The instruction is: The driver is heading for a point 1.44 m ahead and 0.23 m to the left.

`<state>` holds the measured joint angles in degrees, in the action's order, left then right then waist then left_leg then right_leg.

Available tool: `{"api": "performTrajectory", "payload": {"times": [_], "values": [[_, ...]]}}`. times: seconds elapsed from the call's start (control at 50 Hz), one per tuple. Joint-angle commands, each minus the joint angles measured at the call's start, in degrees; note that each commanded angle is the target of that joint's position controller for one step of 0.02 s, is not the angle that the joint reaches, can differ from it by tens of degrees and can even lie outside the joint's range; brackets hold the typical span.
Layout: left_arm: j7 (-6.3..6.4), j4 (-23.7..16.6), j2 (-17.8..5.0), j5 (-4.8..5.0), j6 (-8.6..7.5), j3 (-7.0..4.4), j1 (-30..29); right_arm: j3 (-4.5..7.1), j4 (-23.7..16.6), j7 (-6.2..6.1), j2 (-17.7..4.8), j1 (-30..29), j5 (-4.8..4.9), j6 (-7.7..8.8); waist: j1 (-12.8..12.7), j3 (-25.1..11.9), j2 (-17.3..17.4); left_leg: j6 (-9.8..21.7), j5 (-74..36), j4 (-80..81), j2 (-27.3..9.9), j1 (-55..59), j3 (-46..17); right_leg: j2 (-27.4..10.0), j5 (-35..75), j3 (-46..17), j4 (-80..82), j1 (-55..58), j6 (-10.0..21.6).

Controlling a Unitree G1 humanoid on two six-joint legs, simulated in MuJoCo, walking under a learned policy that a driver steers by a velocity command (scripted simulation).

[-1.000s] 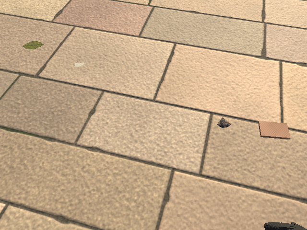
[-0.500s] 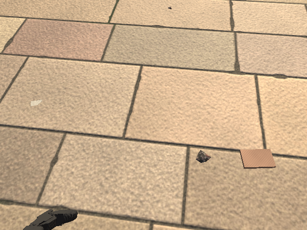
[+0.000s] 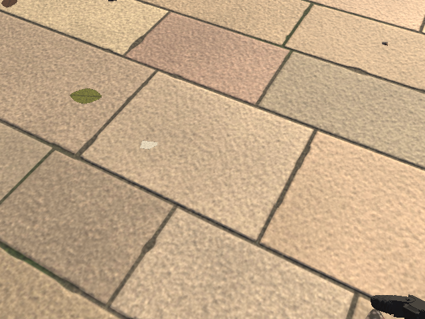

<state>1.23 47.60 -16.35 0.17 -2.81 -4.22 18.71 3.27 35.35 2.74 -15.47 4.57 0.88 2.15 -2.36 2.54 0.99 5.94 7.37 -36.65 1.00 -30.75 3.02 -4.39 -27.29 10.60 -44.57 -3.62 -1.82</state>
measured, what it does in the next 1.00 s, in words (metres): walks ahead, turning left: right foot, then left foot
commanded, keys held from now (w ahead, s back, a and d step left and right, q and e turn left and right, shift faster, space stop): q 0.46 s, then no key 0.54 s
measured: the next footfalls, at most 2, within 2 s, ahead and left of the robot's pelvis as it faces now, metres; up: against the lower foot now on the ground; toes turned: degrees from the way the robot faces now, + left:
right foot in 0.42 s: +0.32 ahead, -0.10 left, +0.00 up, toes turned +22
left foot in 0.78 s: +0.16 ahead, +0.12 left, +0.00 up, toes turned +20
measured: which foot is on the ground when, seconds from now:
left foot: down 0.00-0.42, up 0.44-0.76, down 0.78-1.00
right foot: up 0.00-0.40, down 0.42-1.00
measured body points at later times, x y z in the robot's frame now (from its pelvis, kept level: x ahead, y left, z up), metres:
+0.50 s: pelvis +0.17 -0.02 +0.02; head +0.21 -0.02 +0.46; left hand +0.27 +0.28 -0.06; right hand +0.41 -0.25 -0.08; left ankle +0.09 +0.08 -0.66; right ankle +0.28 -0.11 -0.71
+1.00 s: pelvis +0.18 +0.01 +0.02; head +0.18 +0.02 +0.47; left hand +0.18 +0.29 -0.10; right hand +0.40 -0.15 -0.08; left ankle +0.13 +0.11 -0.71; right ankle +0.28 -0.11 -0.71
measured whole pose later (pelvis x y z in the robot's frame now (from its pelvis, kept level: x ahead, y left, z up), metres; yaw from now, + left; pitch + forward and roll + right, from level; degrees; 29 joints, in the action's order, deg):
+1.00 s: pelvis +0.18 +0.01 +0.02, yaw +23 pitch -1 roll +0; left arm 0.8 45.6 -14.3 -1.2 -0.2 -2.3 12.0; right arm 1.0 40.3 -0.2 -11.2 12.1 -1.6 -0.4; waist -1.7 0.7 -0.9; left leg 0.9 17.9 -30.8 1.3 -11.8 -2.0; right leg -2.3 -10.7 -0.5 -28.0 -16.2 -2.8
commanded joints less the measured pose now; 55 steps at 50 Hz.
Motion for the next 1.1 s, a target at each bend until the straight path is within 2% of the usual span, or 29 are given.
{"api": "performTrajectory", "payload": {"times": [0.02,0.04,0.06,0.08,0.1,0.16,0.22,0.28,0.34,0.38,0.4,0.42,0.44,0.46,0.48,0.5,0.52,0.56,0.62,0.7,0.76,0.78,0.8,0.82,0.84,0.86,0.88,0.98,1.1], "values": [[-1.07,-8.77,-8.08,0.48,-4.45,-0.58,-2.37,4.45,-2.35,-1.05,-14.3,16.96,-1.02,0.5,9.32,-26.31,6.99,19.31,-18.41,15.39,-21.53,52.55,-44.89,5.44,-6.26,-17.37,-41.17,-39.46,-0.4],[-1.22,-10.29,-8.07,1.75,-4.75,-0.4,-5.93,3.64,-2.09,-1.11,-11.45,14.34,-1.11,0.81,8.21,-19.32,4.98,16.91,-26.24,13.68,-19.33,46.56,-34.35,3.12,-2.94,-16.65,-38.85,-41.02,0.18],[-0.74,-9.99,-7.16,0.72,-4.52,-0.19,-6.32,3.26,-1.99,-1.13,-9.83,11.41,-0.29,0.91,5.41,-12.63,-1.09,13.99,-30.0,13.61,-15.87,37.17,-26.91,0.82,0.12,-15.67,-33.34,-40.08,0.09],[-0.16,-9.75,-7.85,-0.65,-3.86,-0.65,-6.66,2.9,-2.46,-1.5,-8.31,8.53,0.08,0.77,3.68,-10.09,-1.43,12.2,-30.26,14.61,-13.92,30.31,-23.22,-0.82,2.12,-15.23,-28.77,-37.35,-0.21],[-0.09,-9.74,-8.16,-0.8,-2.85,-0.92,-6.15,2.61,-3.19,-1.74,-8.09,6.54,-0.47,0.51,1.84,-8.33,-0.65,11.71,-31.86,16.22,-12.51,23.93,-21.37,-1.09,3.08,-15.07,-27.04,-33.46,-0.54],[0.45,-9.55,-5.45,-1.11,-0.95,-0.19,-4.6,3.35,-2.46,-2.45,-10.23,5.49,-1.09,0.42,-0.09,-8.41,0.84,11.46,-39.56,17.07,-10.38,16.67,-17.58,0.54,6.59,-13.58,-18.5,-29.75,-2.65],[0.63,-10.15,-4.19,-1.25,-0.49,0.47,-7.89,3.64,-1.73,-3.67,-10.9,5.6,-0.17,-0.9,0.83,-10.38,2.68,8.87,-36.37,15.09,-7.43,15.15,-15.3,2.75,14.87,-13.34,-8.34,-27.38,-3.73],[0.05,-11.14,-4.37,-0.65,-0.22,0.6,-12.5,3.61,-1.49,-4.53,-10.69,6.14,0.22,-2.5,2.53,-11.26,4.65,6.53,-27.49,13.26,-6.52,15.41,-17.4,4.71,20.6,-13.98,-0.12,-24.86,-3.84],[-0.48,-12.25,-5.36,-0.32,-0.28,0.16,-15.2,3.52,-1.63,-4.62,-10.32,6.57,0.06,-3.41,3.4,-10.52,6.22,5.65,-19.86,10.42,-7.07,17.68,-22.98,6.3,17.97,-15.36,6.47,-23.55,-3.15],[-0.74,-12.32,-6.13,-0.33,-0.83,-0.54,-13.85,3.36,-2.32,-4.64,-9.81,5.03,0.24,-3.53,2.0,-9.74,7.72,4.17,-15.12,7.8,-6.56,19.26,-26.75,6.61,18.55,-15.92,13.82,-20.32,-1.75],[-0.76,-11.93,-6.28,-0.45,-1.3,-0.87,-11.91,3.15,-2.86,-4.69,-9.21,3.55,0.41,-3.5,0.28,-9.3,7.99,2.48,-12.21,5.33,-4.79,18.4,-26.95,5.95,25.02,-15.42,20.66,-15.63,-0.35],[-0.41,-12.01,-8.86,-1.28,-1.57,-1.55,-9.98,2.37,-3.64,-4.66,-6.56,4.59,-0.24,-3.27,0.6,-11.48,4.66,-0.14,-3.32,-1.05,-1.8,14.49,-24.74,-1.54,35.08,-20.21,21.63,-7.34,2.57],[0.2,-13.09,-12.15,-2.32,-1.01,-2.06,-10.22,1.53,-3.4,-4.57,-3.31,10.68,-1.42,-2.93,4.44,-13.17,-8.73,-3.92,25.46,-13.85,5.79,3.91,-16.14,-14.76,58.1,-31.9,19.59,2.61,9.66],[0.01,-11.47,-11.79,-2.99,-0.25,-2.34,-6.69,2.23,-3.88,-4.38,-7.06,13.83,-0.62,-2.64,4.55,-16.23,-19.46,-6.83,35.44,-25.67,6.36,-4.12,-11.99,-23.14,56.69,-46.85,22.66,5.19,18.95],[-0.01,-12.6,-8.66,-2.06,-0.11,-1.62,-8.03,3.46,-2.16,-4.41,-11.28,13.67,-0.29,-2.91,3.51,-14.26,-12.81,-8.55,31.32,-33.49,3.43,-5.44,-13.08,-20.05,49.24,-43.62,22.81,3.55,19.18],[0.04,-12.74,-6.08,-1.68,0.24,-0.94,-9.46,3.9,-1.41,-4.65,-12.03,10.78,-0.01,-3.77,2.7,-11.56,-8.38,-9.49,26.97,-36.5,2.52,-6.4,-11.93,-15.87,44.11,-35.47,21.99,0.79,16.52],[0.04,-13.15,-5.23,-1.37,0.67,-0.51,-10.97,3.79,-0.94,-5.0,-10.82,9.6,0.01,-4.74,2.78,-10.04,-6.14,-10.18,24.55,-37.21,1.98,-5.65,-11.59,-12.75,40.01,-30.98,22.59,-2.24,14.72],[0.23,-12.8,-5.76,-1.24,1.47,-0.37,-13.11,2.92,-1.65,-4.98,-7.65,8.4,-0.04,-5.51,3.6,-7.62,-7.06,-10.77,20.75,-34.07,1.56,-1.69,-9.53,-9.1,37.1,-24.87,24.65,-8.15,13.74],[0.35,-12.11,-5.6,-1.27,2.15,-0.49,-13.42,1.54,-1.88,-4.78,-4.22,7.71,-0.28,-5.13,3.16,-9.15,-10.57,-11.08,20.12,-20.95,0.82,3.95,-5.95,-7.08,37.44,-19.94,24.94,-7.85,13.86],[0.13,-10.59,-7.35,-0.37,2.72,-1.02,-11.25,1.17,-1.79,-3.92,-4.6,6.19,-0.49,-4.78,1.1,-10.43,-12.91,-9.56,16.01,-5.09,-0.62,11.44,-4.03,-9.1,31.62,-21.43,24.4,-6.73,15.08],[-0.1,-9.23,-6.21,0.63,2.99,-0.35,-9.87,1.23,0.14,-3.14,-4.37,9.27,-0.99,-4.56,3.1,-8.5,-10.94,-5.89,4.41,13.05,0.64,21.74,-2.19,-6.93,22.19,-19.96,22.3,-12.33,11.02],[-0.37,-8.55,-4.97,0.25,2.62,0.12,-7.87,1.36,-0.55,-3.24,-6.31,9.25,-1.86,-4.49,2.45,-8.52,-7.2,-3.62,0.66,14.51,-3.55,26.32,-7.83,-5.12,16.53,-18.38,19.76,-16.76,6.76],[-0.84,-9.27,-1.66,-1.51,1.95,1.02,-6.3,2.17,-1.18,-3.64,-10.79,7.81,-2.62,-4.62,-0.7,-8.52,6.31,0.82,-2.99,15.23,-12.84,26.01,-18.22,1.43,7.67,-10.8,12.65,-21.0,1.81],[-0.54,-10.02,-2.01,-1.79,1.72,1.09,-9.85,1.11,-1.2,-3.2,-7.09,5.14,-3.23,-4.1,0.73,-6.43,11.57,5.05,4.46,19.19,-15.99,14.51,-21.14,2.29,4.45,-10.91,13.4,-15.82,-0.02],[-0.46,-9.53,-3.26,-1.73,1.78,0.76,-10.95,0.12,-1.95,-2.96,-4.02,1.46,-3.32,-3.34,0.07,-3.64,9.16,3.16,11.61,19.64,-12.24,11.86,-18.14,1.92,9.96,-11.6,14.6,-12.12,-0.56],[-0.44,-8.74,-2.72,-1.99,1.78,0.84,-11.45,-0.06,-1.08,-2.89,-3.16,1.97,-3.34,-2.68,0.42,-3.37,8.39,0.26,14.64,18.63,-9.15,11.9,-15.33,2.23,14.82,-11.42,16.42,-10.56,-0.82],[-0.22,-8.02,-3.2,-2.15,1.89,0.68,-11.01,0.19,-0.44,-2.87,-4.16,3.18,-3.04,-2.15,0.98,-2.95,8.24,-1.29,15.28,18.31,-7.79,11.95,-14.13,2.13,17.38,-11.54,16.86,-9.48,-1.05],[-0.29,-5.28,-3.57,-1.29,1.66,0.47,-8.56,-0.31,1.58,-3.24,-3.31,6.78,-2.32,-1.54,1.25,-0.51,2.82,-2.86,13.2,16.81,-5.73,11.93,-12.18,1.22,18.73,-12.34,18.44,-8.61,-0.38],[0.07,-2.22,-3.29,-1.0,1.35,0.42,-7.48,-0.23,2.89,-3.51,-2.61,7.72,-1.85,-1.53,1.45,-2.4,-0.3,-2.63,4.26,14.44,-4.53,15.23,-10.51,0.89,22.15,-12.54,18.46,-7.63,-0.75]]}}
